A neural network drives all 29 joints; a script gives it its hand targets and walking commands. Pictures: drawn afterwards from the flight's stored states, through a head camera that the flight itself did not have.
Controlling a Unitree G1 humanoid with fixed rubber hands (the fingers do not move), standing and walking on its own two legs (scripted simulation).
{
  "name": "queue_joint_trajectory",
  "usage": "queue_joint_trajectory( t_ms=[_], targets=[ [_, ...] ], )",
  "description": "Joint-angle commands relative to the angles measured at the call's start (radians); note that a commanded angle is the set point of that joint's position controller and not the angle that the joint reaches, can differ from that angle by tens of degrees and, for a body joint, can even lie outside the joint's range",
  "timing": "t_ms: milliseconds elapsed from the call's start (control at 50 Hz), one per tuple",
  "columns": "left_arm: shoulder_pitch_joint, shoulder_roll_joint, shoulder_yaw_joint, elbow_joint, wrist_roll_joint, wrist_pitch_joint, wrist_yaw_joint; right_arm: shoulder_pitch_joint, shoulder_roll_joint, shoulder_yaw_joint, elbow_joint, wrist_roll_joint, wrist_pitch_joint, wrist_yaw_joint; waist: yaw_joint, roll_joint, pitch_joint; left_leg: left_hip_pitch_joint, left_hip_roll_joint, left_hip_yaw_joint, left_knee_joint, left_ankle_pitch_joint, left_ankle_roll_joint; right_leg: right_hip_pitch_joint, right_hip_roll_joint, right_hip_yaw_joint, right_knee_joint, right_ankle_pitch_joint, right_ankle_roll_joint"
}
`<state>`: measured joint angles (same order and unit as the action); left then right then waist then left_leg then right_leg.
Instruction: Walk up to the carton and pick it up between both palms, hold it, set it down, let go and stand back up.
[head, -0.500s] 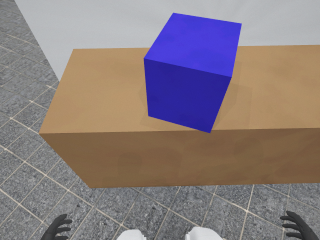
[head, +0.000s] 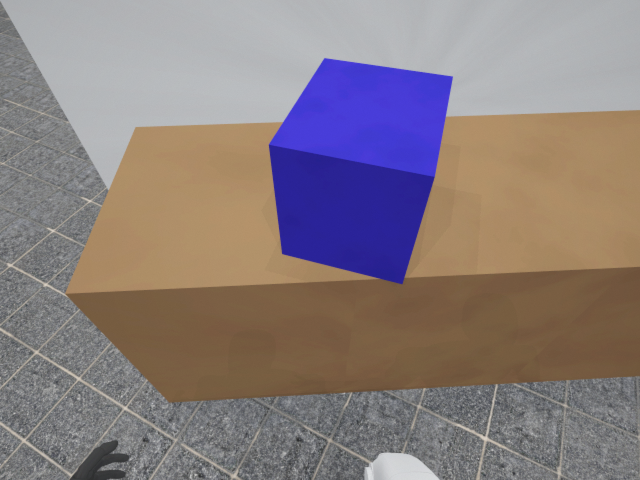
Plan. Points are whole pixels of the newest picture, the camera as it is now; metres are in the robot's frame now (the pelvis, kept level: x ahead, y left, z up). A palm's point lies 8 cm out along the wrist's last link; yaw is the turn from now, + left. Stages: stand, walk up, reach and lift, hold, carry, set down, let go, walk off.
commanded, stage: walk up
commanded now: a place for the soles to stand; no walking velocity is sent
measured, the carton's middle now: (363, 170) +0.62 -0.06 +0.00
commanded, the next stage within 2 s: none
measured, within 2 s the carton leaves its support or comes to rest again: neither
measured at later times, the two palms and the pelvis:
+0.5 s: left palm (163, 474) +0.15 +0.24 -0.12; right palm out of the picture +0.11 -0.43 -0.09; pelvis +0.07 -0.09 -0.01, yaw -2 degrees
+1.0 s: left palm (210, 383) +0.26 +0.19 -0.09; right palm out of the picture +0.19 -0.45 -0.11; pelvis +0.14 -0.13 +0.00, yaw -3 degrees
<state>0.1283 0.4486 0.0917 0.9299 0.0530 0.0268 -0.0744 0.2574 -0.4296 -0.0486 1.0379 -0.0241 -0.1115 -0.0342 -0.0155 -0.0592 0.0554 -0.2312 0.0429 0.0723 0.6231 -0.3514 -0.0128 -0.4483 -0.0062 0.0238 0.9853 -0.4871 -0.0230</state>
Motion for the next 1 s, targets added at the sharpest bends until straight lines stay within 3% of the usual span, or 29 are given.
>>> queue_joint_trajectory(
  t_ms=[0,60,120,140,160,180,200,220,240,260,280,380,420,440,460,480,500,540,600,660,720,780,820,840,860,880,900,940,980],
  targets=[
    [-0.098,0.154,0.058,-0.156,-0.015,-0.029,-0.034,0.013,-0.330,-0.082,-0.098,0.003,-0.029,-0.023,-0.007,0.237,0.031,0.126,0.308,-0.263,-0.265,0.190,0.242,-0.213,-0.122,0.055,-0.067,0.058,0.013],
    [-0.037,0.152,0.072,-0.148,-0.023,-0.028,-0.041,-0.055,-0.326,-0.076,-0.119,-0.002,-0.024,-0.017,0.044,0.276,0.021,-0.046,0.252,-0.134,-0.207,0.240,0.188,0.019,-0.114,-0.003,-0.239,0.140,0.002],
    [0.098,0.182,0.103,-0.086,-0.028,-0.024,-0.038,-0.072,-0.303,-0.069,-0.156,-0.001,-0.012,-0.015,0.116,0.162,-0.037,-0.275,0.192,-0.045,-0.029,0.139,0.136,0.383,-0.044,-0.104,-0.324,0.256,-0.018],
    [0.182,0.222,0.112,-0.058,-0.022,-0.023,-0.025,-0.060,-0.275,-0.061,-0.162,-0.005,-0.005,-0.011,0.137,0.042,-0.085,-0.341,0.135,0.005,0.178,0.070,0.118,0.505,-0.011,-0.115,-0.339,0.207,-0.019],
    [0.312,0.283,0.138,-0.035,-0.014,-0.029,-0.008,0.001,-0.208,-0.039,-0.152,-0.004,-0.002,-0.010,0.214,-0.158,-0.141,-0.445,0.033,0.022,0.488,0.003,0.090,0.601,-0.075,0.019,-0.420,0.031,-0.061],
    [0.296,0.336,0.133,-0.067,-0.007,-0.037,0.000,0.022,-0.161,-0.023,-0.184,0.014,0.000,-0.015,0.196,-0.358,-0.135,-0.568,-0.109,-0.034,0.662,-0.289,0.059,0.520,-0.297,0.491,-0.696,-0.270,-0.143],
    [0.182,0.350,0.121,-0.099,-0.022,-0.029,-0.007,0.010,-0.265,-0.049,-0.166,0.014,0.021,-0.021,0.150,-0.190,-0.096,-0.508,-0.038,-0.091,0.701,-0.278,0.055,0.356,-0.384,0.672,-0.809,-0.522,-0.225],
    [0.093,0.357,0.116,-0.120,-0.033,-0.024,-0.008,0.030,-0.285,-0.056,-0.140,0.009,0.025,-0.017,0.098,-0.176,-0.033,-0.432,-0.008,-0.068,0.701,-0.281,0.053,0.195,-0.389,0.687,-0.845,-0.582,-0.252],
    [0.030,0.361,0.115,-0.147,-0.034,-0.024,-0.005,0.060,-0.304,-0.055,-0.136,0.016,0.025,-0.016,0.059,-0.176,-0.009,-0.382,0.022,-0.084,0.701,-0.262,0.057,0.130,-0.386,0.654,-0.851,-0.541,-0.240],
    [-0.008,0.316,0.105,-0.150,-0.043,-0.025,0.001,0.094,-0.309,-0.061,-0.118,0.019,0.020,-0.012,0.013,-0.082,0.021,-0.319,0.049,-0.054,0.636,-0.205,0.059,0.041,-0.352,0.507,-0.797,-0.445,-0.210],
    [-0.044,0.293,0.103,-0.173,-0.041,-0.030,0.005,0.184,-0.296,-0.063,-0.099,0.029,0.025,-0.006,-0.015,-0.105,0.018,-0.243,0.061,-0.041,0.565,-0.181,0.067,-0.022,-0.295,0.349,-0.748,-0.374,-0.180],
    [-0.018,0.272,0.074,-0.152,-0.021,-0.053,0.019,0.193,-0.226,-0.055,-0.100,0.014,0.044,0.036,-0.008,-0.104,0.022,-0.113,0.055,-0.034,0.226,-0.119,0.066,-0.089,-0.300,0.279,-0.699,-0.240,-0.198],
    [-0.062,0.235,0.052,-0.139,-0.036,-0.049,0.027,0.261,-0.199,-0.061,-0.069,0.002,0.042,0.040,-0.064,-0.043,-0.012,0.098,0.018,-0.004,0.035,0.028,0.075,-0.190,-0.251,0.157,-0.572,-0.205,-0.153],
    [-0.040,0.170,0.033,-0.149,-0.036,-0.044,0.035,0.294,-0.206,-0.066,-0.054,-0.010,0.040,0.037,-0.079,0.073,-0.057,0.208,-0.011,-0.053,-0.019,-0.002,0.076,-0.261,-0.203,0.095,-0.414,-0.215,-0.106],
    [-0.029,0.091,0.005,-0.155,-0.043,-0.038,0.043,0.321,-0.265,-0.081,-0.054,-0.033,0.043,0.027,-0.109,0.329,-0.013,0.199,0.089,-0.291,-0.215,-0.284,0.108,-0.375,-0.099,-0.014,-0.153,-0.215,-0.056],
    [0.010,0.071,-0.009,-0.153,-0.050,-0.033,0.052,0.211,-0.310,-0.083,-0.108,-0.042,0.041,0.011,-0.075,0.385,0.063,0.057,0.284,-0.672,-0.479,-0.580,0.127,-0.430,0.059,-0.027,0.081,-0.088,-0.001],
    [0.037,0.140,0.005,-0.124,-0.049,-0.038,0.058,0.051,-0.307,-0.072,-0.165,-0.037,0.038,0.005,-0.014,0.242,0.118,-0.062,0.322,-0.665,-0.498,-0.603,0.185,-0.336,0.017,0.040,0.069,0.007,0.000],
    [0.057,0.227,0.024,-0.092,-0.044,-0.045,0.056,-0.013,-0.312,-0.065,-0.173,-0.005,0.028,0.013,0.003,0.228,0.085,-0.047,0.303,-0.608,-0.461,-0.467,0.204,-0.264,-0.050,0.072,0.031,0.063,0.000],
    [0.112,0.227,0.029,-0.032,-0.032,-0.039,0.060,0.010,-0.261,-0.053,-0.174,0.005,0.018,0.013,0.017,0.122,0.032,-0.024,0.231,-0.407,-0.355,-0.189,0.157,-0.143,-0.024,0.071,0.031,0.116,0.015],
    [0.088,0.171,0.012,-0.051,-0.037,-0.051,0.065,0.040,-0.241,-0.051,-0.163,0.000,0.019,0.017,-0.001,0.122,-0.007,0.011,0.225,-0.307,-0.274,0.145,0.207,-0.069,-0.046,0.038,-0.114,0.111,0.017],
    [0.013,0.131,-0.003,-0.086,-0.040,-0.065,0.066,0.067,-0.239,-0.053,-0.150,-0.003,0.027,0.021,-0.034,0.198,0.018,0.070,0.201,-0.202,-0.212,0.353,0.200,-0.059,-0.039,-0.022,-0.262,0.124,0.011],
    [0.064,0.126,-0.009,-0.058,-0.038,-0.081,0.075,0.026,-0.251,-0.049,-0.174,0.009,0.051,0.026,-0.010,0.205,-0.083,0.089,0.165,-0.124,-0.049,0.602,0.176,0.119,0.005,-0.093,-0.434,0.219,0.002],
    [0.123,0.170,0.013,-0.039,-0.029,-0.097,0.093,0.025,-0.181,-0.025,-0.185,0.030,0.061,0.029,0.043,0.039,-0.142,-0.030,0.121,-0.081,0.123,0.565,0.118,0.347,-0.030,-0.017,-0.527,0.416,-0.041],
    [0.167,0.221,0.026,-0.042,-0.028,-0.103,0.097,0.038,-0.161,-0.013,-0.203,0.027,0.058,0.029,0.052,-0.070,-0.220,-0.193,0.065,-0.052,0.257,0.382,0.075,0.493,-0.183,0.224,-0.539,0.499,-0.100],
    [0.156,0.275,0.034,-0.050,-0.038,-0.100,0.101,0.040,-0.149,-0.006,-0.210,0.034,0.069,0.028,0.064,-0.151,-0.221,-0.323,-0.019,-0.027,0.319,-0.075,0.043,0.522,-0.355,0.455,-0.577,0.455,-0.221],
    [0.134,0.299,0.037,-0.053,-0.047,-0.087,0.095,0.034,-0.206,-0.027,-0.183,0.022,0.082,0.017,0.059,-0.143,-0.160,-0.295,0.012,-0.084,0.346,-0.293,0.040,0.403,-0.415,0.524,-0.568,0.339,-0.293],
    [0.097,0.288,0.032,-0.070,-0.047,-0.084,0.092,0.017,-0.219,-0.023,-0.162,0.014,0.078,0.019,0.052,-0.160,-0.101,-0.302,0.037,-0.109,0.321,-0.303,0.044,0.351,-0.405,0.495,-0.559,0.321,-0.299],
    [0.053,0.258,0.023,-0.079,-0.041,-0.081,0.087,-0.011,-0.210,-0.030,-0.154,0.018,0.072,0.034,0.034,-0.085,-0.071,-0.225,0.042,-0.100,0.224,-0.281,0.050,0.262,-0.325,0.307,-0.574,0.282,-0.223],
    [0.006,0.226,0.008,-0.095,-0.040,-0.088,0.092,0.042,-0.158,-0.025,-0.133,0.028,0.065,0.041,-0.004,-0.114,-0.080,-0.112,0.020,-0.071,0.058,-0.091,0.056,0.212,-0.250,0.189,-0.485,0.458,-0.173]
  ],
)
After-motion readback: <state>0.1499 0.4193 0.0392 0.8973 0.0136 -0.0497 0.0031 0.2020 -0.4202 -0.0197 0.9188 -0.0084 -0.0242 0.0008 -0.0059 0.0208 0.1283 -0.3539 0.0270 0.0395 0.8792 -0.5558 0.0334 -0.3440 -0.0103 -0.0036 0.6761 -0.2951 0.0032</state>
